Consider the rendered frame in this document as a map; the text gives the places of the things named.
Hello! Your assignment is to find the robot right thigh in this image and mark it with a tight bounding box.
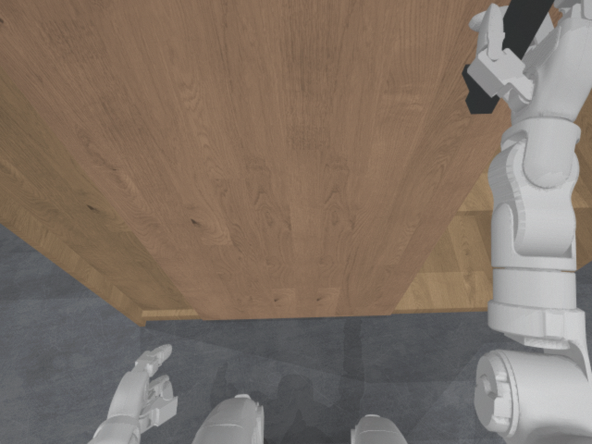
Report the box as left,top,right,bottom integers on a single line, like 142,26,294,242
351,416,408,444

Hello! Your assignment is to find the robot thigh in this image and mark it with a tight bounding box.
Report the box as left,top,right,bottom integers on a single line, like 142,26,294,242
192,398,264,444
351,416,408,444

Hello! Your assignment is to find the left robot forearm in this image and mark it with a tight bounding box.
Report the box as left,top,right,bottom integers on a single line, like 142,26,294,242
87,415,141,444

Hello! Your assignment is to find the handle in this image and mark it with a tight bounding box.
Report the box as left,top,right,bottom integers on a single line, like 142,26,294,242
462,0,555,114

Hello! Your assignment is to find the robot right hand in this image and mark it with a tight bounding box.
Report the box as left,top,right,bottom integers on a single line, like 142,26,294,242
467,0,592,126

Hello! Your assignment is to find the right robot upper arm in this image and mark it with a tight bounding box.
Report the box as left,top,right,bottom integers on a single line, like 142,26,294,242
474,350,592,444

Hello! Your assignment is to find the right robot forearm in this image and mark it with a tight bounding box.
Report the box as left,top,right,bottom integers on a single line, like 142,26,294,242
487,116,592,391

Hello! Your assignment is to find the robot left thigh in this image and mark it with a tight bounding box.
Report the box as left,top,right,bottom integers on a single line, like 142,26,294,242
192,398,264,444

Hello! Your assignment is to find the wardrobe door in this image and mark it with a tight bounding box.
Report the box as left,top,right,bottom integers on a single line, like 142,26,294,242
0,66,193,311
0,0,562,320

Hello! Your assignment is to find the robot left hand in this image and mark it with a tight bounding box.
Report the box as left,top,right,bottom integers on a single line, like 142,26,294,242
106,344,178,434

